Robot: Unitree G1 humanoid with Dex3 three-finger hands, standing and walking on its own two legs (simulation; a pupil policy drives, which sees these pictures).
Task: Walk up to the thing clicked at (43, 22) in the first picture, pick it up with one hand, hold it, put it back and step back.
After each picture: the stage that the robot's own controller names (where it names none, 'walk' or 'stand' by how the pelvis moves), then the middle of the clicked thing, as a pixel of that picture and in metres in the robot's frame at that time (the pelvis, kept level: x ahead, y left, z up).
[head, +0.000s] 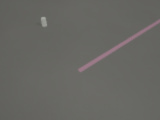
stand; (43, 21) +1.84 +0.42 -0.72
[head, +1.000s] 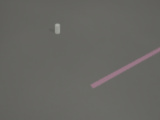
walk; (57, 28) +1.71 +0.16 -0.71
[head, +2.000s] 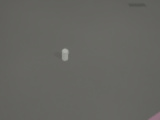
walk; (64, 54) +1.10 +0.07 -0.71
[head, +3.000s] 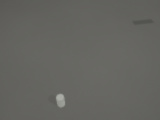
walk; (60, 100) +0.64 +0.13 -0.70
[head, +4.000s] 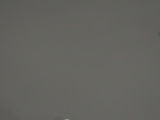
walk; out of the picture +0.40 +0.11 -0.70
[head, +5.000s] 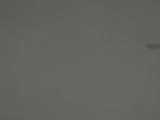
stand; out of the picture +0.33 +0.09 -0.72
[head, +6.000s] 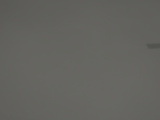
stand; out of the picture +0.33 +0.09 -0.72
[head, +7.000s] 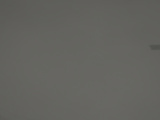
stand; out of the picture +0.33 +0.10 -0.73
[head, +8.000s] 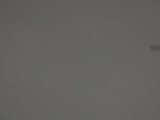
stand; out of the picture +0.32 +0.09 -0.73
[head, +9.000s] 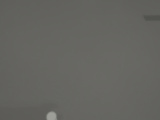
go down; (51, 118) +0.35 +0.11 -0.65
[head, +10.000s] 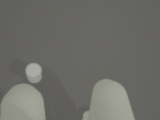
go down; (34, 73) +0.41 +0.15 -0.30
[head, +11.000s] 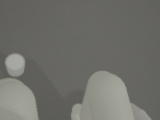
close in; (15, 65) +0.41 +0.16 -0.25
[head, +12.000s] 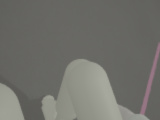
close; out of the picture +0.41 +0.19 -0.22
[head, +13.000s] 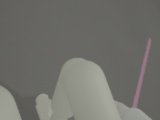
close; out of the picture +0.44 +0.20 -0.21
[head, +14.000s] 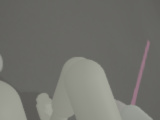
lift; out of the picture +0.39 +0.13 -0.22
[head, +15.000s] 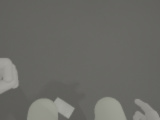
lift; (63, 107) +0.30 +0.06 -0.47
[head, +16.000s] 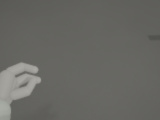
hold; out of the picture +0.20 +0.08 -0.70
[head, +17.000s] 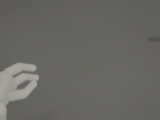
go down; out of the picture +0.18 +0.09 -0.71
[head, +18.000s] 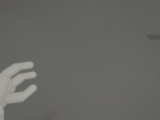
stand; out of the picture +0.18 +0.09 -0.70
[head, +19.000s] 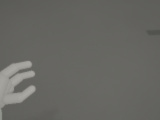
stand; out of the picture +0.18 +0.09 -0.69
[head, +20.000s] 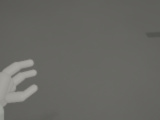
stand; out of the picture +0.18 +0.09 -0.69
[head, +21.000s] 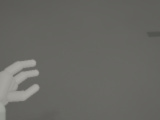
stand; out of the picture +0.17 +0.09 -0.70
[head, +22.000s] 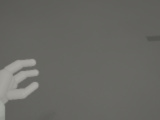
stand; out of the picture +0.18 +0.09 -0.71
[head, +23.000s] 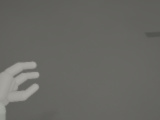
stand; out of the picture +0.18 +0.09 -0.70
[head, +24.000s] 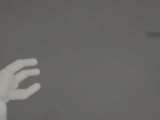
stand; out of the picture +0.18 +0.09 -0.69
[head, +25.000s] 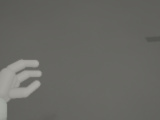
stand; out of the picture +0.17 +0.09 -0.71
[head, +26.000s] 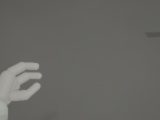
stand; out of the picture +0.17 +0.09 -0.70
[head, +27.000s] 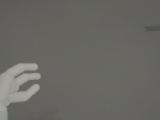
stand; out of the picture +0.18 +0.09 -0.69
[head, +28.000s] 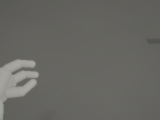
stand; out of the picture +0.17 +0.09 -0.71
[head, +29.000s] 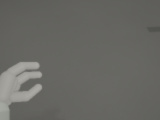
close; out of the picture +0.18 +0.10 -0.68
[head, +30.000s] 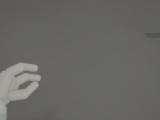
stand; out of the picture +0.17 +0.09 -0.70
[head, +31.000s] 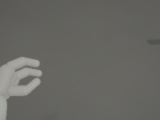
hold; out of the picture +0.17 +0.09 -0.71
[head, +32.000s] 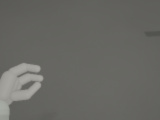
hold; out of the picture +0.18 +0.09 -0.70
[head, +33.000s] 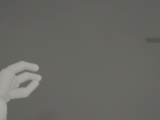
hold; out of the picture +0.18 +0.09 -0.71
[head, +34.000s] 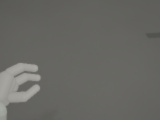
hold; out of the picture +0.18 +0.09 -0.69
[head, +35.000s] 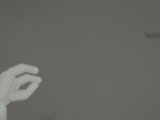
hold; out of the picture +0.17 +0.09 -0.70
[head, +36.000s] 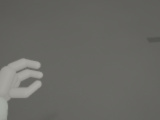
hold; out of the picture +0.17 +0.09 -0.70
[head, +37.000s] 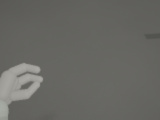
hold; out of the picture +0.18 +0.09 -0.70
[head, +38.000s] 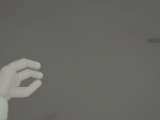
hold; out of the picture +0.17 +0.09 -0.70
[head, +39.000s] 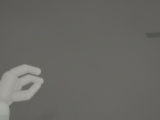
hold; out of the picture +0.18 +0.09 -0.70
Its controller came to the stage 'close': yes
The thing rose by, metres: 0.01
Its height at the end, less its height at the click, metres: -0.02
